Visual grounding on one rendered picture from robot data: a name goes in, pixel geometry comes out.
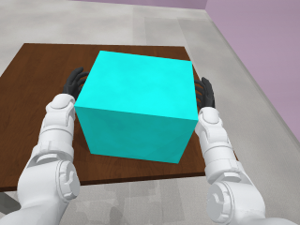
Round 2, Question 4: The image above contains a robot left upper arm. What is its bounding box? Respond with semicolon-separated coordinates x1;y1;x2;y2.
0;159;81;225

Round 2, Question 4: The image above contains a right robot forearm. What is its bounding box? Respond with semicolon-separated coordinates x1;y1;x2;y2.
194;107;265;209

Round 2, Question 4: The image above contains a table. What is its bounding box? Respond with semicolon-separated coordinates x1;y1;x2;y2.
0;43;239;215

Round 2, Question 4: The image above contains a robot left hand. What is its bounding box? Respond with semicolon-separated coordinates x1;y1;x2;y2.
62;67;90;102

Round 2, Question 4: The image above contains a carton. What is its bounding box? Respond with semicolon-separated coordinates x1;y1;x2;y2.
74;51;199;164

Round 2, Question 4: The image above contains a robot right upper arm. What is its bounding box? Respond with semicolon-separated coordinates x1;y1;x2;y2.
206;180;298;225

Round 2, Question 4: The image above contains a left robot forearm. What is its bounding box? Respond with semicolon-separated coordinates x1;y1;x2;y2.
17;94;76;204

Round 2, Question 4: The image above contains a robot right hand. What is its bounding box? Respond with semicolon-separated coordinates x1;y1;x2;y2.
194;77;216;109

